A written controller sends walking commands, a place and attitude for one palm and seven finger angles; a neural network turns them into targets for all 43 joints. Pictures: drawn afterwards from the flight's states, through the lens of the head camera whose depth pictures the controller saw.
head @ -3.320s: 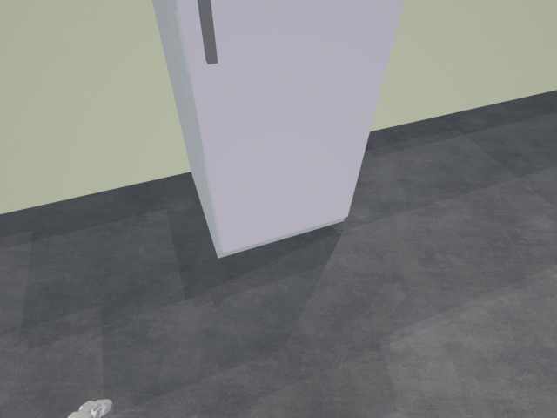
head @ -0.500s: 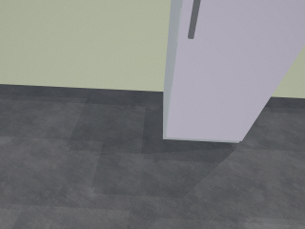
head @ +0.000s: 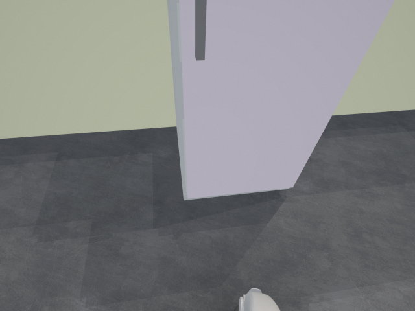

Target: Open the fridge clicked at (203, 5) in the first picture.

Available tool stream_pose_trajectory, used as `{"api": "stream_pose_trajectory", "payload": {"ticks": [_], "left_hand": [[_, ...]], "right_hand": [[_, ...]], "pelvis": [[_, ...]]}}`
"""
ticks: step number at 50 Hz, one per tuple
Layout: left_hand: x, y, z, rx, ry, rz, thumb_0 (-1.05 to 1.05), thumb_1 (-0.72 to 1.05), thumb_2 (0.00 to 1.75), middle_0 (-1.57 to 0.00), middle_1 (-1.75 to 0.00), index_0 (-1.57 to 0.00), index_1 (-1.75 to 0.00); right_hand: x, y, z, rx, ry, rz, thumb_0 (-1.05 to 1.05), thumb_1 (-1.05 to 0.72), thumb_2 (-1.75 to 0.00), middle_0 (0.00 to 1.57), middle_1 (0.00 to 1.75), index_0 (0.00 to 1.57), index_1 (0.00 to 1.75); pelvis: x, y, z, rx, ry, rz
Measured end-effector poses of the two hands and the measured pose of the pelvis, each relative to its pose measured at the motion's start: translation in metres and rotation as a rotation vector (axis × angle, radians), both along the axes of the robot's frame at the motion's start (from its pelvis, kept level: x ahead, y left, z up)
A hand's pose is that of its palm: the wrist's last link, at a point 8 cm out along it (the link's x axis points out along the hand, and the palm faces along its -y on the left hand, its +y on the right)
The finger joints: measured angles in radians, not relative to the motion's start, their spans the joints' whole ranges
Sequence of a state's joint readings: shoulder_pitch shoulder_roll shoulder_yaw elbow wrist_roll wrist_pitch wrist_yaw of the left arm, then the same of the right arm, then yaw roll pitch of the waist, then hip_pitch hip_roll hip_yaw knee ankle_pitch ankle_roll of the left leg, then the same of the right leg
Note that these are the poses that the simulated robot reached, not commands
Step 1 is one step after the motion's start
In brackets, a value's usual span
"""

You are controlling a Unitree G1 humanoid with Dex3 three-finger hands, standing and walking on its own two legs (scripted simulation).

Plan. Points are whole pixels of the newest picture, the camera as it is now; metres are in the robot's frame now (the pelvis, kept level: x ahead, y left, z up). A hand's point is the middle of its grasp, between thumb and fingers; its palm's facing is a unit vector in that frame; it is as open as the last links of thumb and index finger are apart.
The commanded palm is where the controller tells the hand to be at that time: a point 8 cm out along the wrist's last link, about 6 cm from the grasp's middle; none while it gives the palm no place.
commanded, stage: take the last steps up to it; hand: left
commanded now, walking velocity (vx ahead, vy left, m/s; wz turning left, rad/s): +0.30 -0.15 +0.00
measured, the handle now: (199, 2) +0.72 +0.04 +0.26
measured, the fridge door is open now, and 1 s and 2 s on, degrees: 0 0 0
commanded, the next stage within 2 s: come to a stop and stand still in 0.44 s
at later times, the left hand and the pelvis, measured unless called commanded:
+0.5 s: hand (176, 309) +0.16 +0.07 -0.18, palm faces +0.11 -0.99 -0.13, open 7.3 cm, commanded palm none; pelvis +0.19 -0.09 +0.00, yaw +3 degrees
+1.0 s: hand (189, 250) +0.29 +0.04 -0.16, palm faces +0.10 -0.95 -0.29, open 7.4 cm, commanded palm none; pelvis +0.25 -0.16 -0.01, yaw +3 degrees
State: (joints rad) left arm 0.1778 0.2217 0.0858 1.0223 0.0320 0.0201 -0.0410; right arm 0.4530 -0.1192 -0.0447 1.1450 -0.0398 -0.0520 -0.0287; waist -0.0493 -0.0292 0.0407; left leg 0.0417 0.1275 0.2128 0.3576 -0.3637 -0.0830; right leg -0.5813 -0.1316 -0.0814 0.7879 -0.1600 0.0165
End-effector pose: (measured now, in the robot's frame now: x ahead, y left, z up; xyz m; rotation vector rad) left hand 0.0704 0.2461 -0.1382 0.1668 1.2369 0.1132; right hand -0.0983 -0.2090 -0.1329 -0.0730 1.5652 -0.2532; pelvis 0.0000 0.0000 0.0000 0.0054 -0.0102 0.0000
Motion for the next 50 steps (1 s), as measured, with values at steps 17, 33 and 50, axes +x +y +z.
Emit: {"api": "stream_pose_trajectory", "payload": {"ticks": [17,33,50], "left_hand": [[0.100,-0.097,0.003,0.020,0.008,0.066,0.00,0.94,0.90,-0.21,-0.30,-0.20,-0.30],[0.110,-0.140,-0.020,-0.099,0.268,0.159,0.01,0.91,0.90,-0.20,-0.30,-0.20,-0.30],[0.209,-0.156,0.010,0.101,0.045,0.119,0.01,0.91,0.90,-0.20,-0.30,-0.20,-0.30]], "right_hand": [[0.250,-0.111,-0.005,-0.022,-0.234,0.110,0.00,-0.91,-0.90,0.20,0.30,0.20,0.30],[0.431,-0.090,0.007,-0.034,-0.424,0.205,-0.01,-0.92,-0.89,0.20,0.30,0.20,0.30],[0.421,-0.192,-0.024,-0.013,-0.249,0.158,0.00,-0.92,-0.89,0.20,0.30,0.20,0.30]], "pelvis": [[0.134,-0.085,0.003,-0.030,0.018,0.039],[0.241,-0.091,-0.001,-0.014,-0.007,0.029],[0.251,-0.156,-0.005,0.023,-0.012,0.051]]}}
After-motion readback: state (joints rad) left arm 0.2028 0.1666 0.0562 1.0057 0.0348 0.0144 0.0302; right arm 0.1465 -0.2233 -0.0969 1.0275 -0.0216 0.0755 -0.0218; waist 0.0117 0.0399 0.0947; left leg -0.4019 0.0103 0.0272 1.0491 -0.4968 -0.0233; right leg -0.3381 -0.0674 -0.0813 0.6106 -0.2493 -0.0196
